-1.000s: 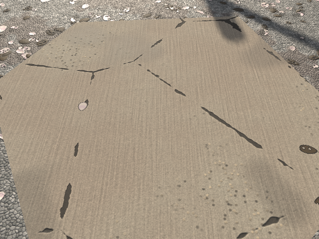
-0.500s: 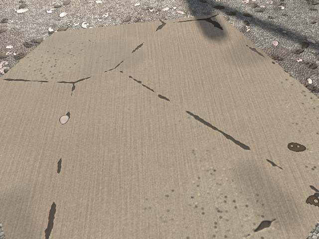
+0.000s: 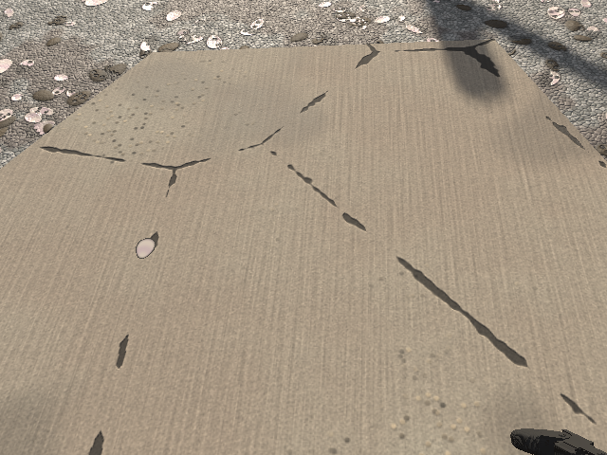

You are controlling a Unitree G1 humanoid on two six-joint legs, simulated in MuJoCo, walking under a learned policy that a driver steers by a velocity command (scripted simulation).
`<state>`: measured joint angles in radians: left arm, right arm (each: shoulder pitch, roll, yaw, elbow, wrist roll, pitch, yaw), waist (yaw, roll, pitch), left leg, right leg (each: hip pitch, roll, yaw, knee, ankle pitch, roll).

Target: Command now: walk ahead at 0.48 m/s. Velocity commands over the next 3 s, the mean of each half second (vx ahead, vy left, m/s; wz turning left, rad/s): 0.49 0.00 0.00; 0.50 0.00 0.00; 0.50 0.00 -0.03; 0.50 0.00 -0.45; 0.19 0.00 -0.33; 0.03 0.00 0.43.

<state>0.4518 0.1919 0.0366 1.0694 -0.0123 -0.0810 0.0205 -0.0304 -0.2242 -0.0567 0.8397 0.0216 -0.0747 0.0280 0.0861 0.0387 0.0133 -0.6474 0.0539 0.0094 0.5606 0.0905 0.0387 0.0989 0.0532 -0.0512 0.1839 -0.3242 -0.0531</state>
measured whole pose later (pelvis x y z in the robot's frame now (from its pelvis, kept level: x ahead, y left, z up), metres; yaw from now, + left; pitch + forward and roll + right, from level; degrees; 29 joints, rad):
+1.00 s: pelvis +0.57 -0.05 +0.01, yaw +0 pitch +1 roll -1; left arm 0.36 0.24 0.04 0.98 0.00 -0.09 0.00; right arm 0.06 -0.27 -0.05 0.89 0.01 -0.07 0.01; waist 0.06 0.04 0.01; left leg -0.67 0.12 -0.03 0.67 0.06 0.01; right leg -0.01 0.07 -0.06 0.18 -0.20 -0.07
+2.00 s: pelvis +1.13 -0.08 +0.01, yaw -17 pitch +2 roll +0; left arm 0.30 0.26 0.07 0.79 -0.01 -0.06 -0.01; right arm 0.09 -0.30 -0.06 0.81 -0.01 -0.10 -0.01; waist 0.03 0.03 0.03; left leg -0.65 0.11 -0.08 0.90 -0.19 -0.04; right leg -0.20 0.11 0.07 0.34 -0.16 -0.10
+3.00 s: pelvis +1.34 -0.06 +0.00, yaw -10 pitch +3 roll -2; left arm 0.14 0.31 0.09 0.71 0.01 0.02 0.06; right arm 0.18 -0.30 -0.06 0.67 0.00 0.01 0.01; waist -0.01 -0.03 0.04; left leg -0.33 -0.05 -0.03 0.51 -0.22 0.06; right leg -0.52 -0.01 0.03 1.14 -0.48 0.07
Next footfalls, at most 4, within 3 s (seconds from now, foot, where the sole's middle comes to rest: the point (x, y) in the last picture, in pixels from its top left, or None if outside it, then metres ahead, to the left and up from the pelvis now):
0.10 left None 0.25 0.12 -0.77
0.60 right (412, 428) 0.54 -0.13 -0.77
1.18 left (318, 298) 0.86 0.10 -0.77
1.74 right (413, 215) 1.15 -0.15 -0.77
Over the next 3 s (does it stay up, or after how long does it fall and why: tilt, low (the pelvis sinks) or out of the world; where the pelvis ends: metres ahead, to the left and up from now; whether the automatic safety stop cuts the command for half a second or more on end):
stays up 1.34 -0.06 0.00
